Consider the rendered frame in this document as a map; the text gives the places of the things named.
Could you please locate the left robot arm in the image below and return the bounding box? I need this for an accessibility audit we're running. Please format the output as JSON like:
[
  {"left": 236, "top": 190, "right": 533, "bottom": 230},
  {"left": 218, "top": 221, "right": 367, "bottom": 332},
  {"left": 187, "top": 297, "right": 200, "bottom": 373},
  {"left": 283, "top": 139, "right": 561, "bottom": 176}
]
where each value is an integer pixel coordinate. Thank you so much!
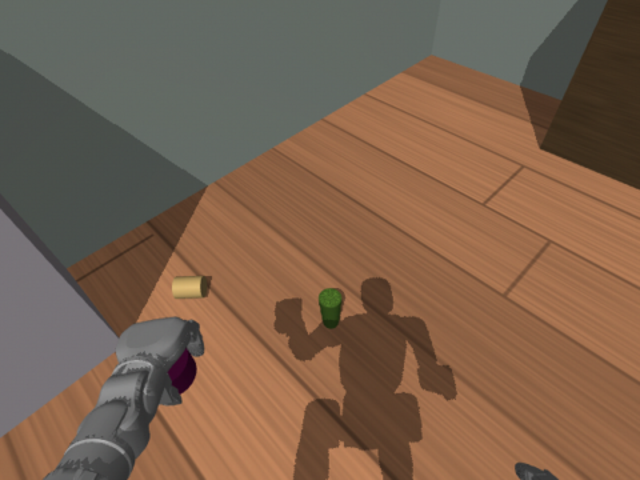
[{"left": 43, "top": 356, "right": 167, "bottom": 480}]

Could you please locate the left robot hand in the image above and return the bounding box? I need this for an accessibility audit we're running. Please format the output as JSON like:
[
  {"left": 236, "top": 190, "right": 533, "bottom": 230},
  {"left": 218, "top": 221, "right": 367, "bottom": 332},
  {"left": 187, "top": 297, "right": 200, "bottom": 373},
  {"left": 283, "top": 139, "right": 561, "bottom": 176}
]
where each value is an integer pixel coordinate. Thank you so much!
[{"left": 116, "top": 317, "right": 204, "bottom": 406}]

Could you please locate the right robot hand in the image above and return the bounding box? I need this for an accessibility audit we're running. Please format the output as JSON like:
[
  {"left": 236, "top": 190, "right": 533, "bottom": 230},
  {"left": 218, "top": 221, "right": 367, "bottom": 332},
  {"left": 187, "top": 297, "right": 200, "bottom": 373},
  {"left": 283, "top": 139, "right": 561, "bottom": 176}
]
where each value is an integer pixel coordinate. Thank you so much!
[{"left": 515, "top": 463, "right": 559, "bottom": 480}]

